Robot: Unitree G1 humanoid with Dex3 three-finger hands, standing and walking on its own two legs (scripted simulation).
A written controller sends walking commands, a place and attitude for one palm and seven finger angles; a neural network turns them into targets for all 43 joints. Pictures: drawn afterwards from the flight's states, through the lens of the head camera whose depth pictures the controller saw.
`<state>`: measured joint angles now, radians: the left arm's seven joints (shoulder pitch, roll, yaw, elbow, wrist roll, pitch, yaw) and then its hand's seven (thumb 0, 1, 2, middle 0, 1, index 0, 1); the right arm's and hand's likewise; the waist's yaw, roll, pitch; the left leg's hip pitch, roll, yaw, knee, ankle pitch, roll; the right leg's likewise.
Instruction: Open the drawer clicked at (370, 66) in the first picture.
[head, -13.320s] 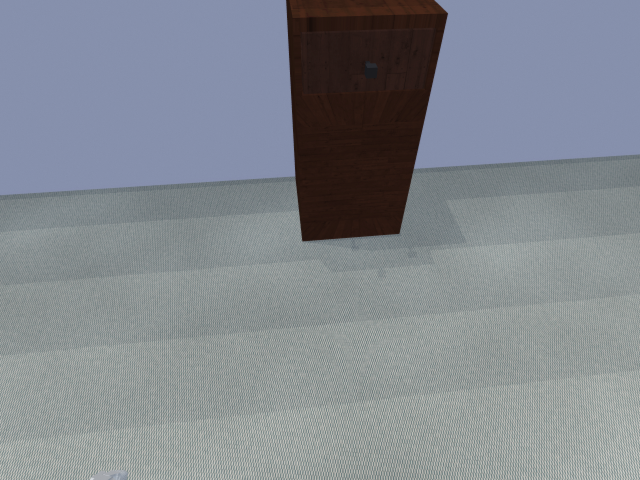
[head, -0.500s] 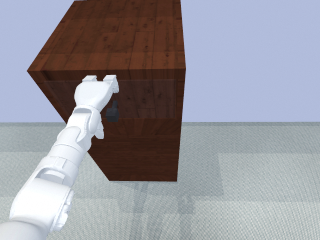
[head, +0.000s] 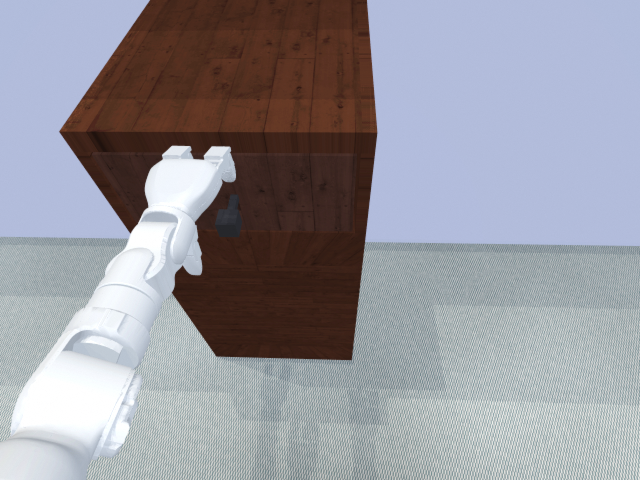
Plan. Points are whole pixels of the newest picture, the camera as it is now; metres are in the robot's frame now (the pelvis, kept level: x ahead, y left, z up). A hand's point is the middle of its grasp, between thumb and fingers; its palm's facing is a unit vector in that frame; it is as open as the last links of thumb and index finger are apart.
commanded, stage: move the hooked fingers above the handle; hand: left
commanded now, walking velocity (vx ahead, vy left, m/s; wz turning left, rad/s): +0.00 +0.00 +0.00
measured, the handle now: (230, 214) +0.50 +0.15 +0.01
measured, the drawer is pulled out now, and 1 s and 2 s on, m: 0.00 0.00 0.00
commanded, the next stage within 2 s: lower the fingers behind the handle in 0.12 s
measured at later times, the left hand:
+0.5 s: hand (202, 205) +0.46 +0.17 +0.07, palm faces +0.02 -0.01 -1.00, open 13.7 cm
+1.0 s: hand (217, 229) +0.46 +0.17 +0.01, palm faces +0.04 -0.03 -1.00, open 13.8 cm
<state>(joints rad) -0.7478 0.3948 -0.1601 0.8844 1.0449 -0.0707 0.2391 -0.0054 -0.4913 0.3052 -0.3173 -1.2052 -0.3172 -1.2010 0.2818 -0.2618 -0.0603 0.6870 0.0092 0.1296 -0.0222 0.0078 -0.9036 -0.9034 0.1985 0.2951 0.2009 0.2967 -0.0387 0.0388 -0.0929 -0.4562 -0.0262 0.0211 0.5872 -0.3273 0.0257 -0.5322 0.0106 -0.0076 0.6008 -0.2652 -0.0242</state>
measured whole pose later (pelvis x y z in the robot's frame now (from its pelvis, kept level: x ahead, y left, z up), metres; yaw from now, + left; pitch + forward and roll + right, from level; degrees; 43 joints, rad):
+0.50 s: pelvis +0.00 +0.00 +0.00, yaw +0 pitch +12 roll +1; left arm -0.82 0.35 -0.18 0.96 1.06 0.01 0.27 0.00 -0.49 0.31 -0.34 -1.24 -0.32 -1.27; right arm 0.30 -0.25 -0.04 0.68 0.01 0.15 -0.02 0.01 -0.90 -0.90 0.20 0.30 0.20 0.30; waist -0.04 0.04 -0.11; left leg -0.49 -0.03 0.03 0.62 -0.34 0.03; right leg -0.57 0.01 0.00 0.63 -0.27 -0.02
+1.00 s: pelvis -0.02 +0.00 -0.02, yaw +0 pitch +17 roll +0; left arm -0.78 0.39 -0.09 1.02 1.11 -0.10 0.42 0.00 -0.49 0.31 -0.36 -1.25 -0.32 -1.21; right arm 0.34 -0.26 -0.06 0.71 -0.02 0.10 -0.02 0.01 -0.90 -0.90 0.20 0.30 0.20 0.30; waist -0.10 0.04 -0.12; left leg -0.68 -0.02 0.03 0.76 -0.38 0.03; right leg -0.75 0.02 0.00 0.75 -0.30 -0.03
